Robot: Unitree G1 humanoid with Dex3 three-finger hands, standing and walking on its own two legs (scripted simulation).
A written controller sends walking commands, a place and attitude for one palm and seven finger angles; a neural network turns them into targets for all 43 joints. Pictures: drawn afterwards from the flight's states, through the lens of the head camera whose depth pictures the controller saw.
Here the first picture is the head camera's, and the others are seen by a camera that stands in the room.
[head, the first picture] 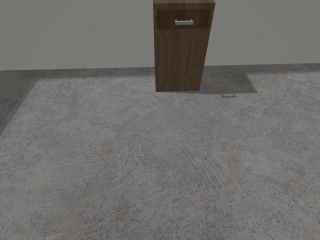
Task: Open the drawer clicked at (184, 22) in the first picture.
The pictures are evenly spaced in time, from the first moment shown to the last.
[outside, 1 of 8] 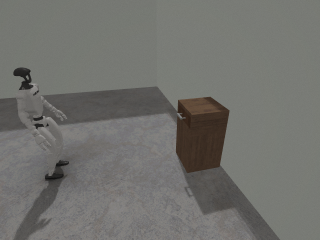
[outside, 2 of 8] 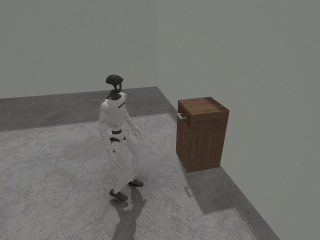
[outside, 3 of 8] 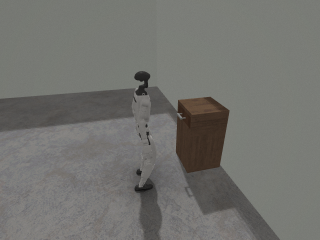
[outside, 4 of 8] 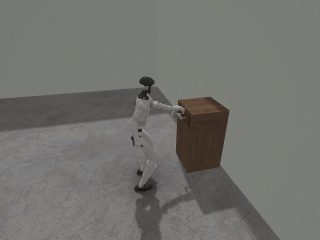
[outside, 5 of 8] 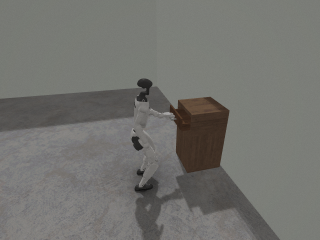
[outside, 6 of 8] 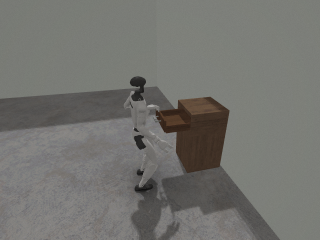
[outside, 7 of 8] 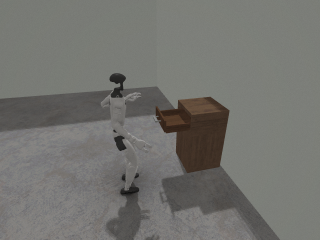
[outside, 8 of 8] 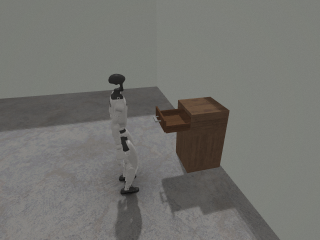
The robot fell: no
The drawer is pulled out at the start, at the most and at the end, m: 0.00 0.30 0.30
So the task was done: yes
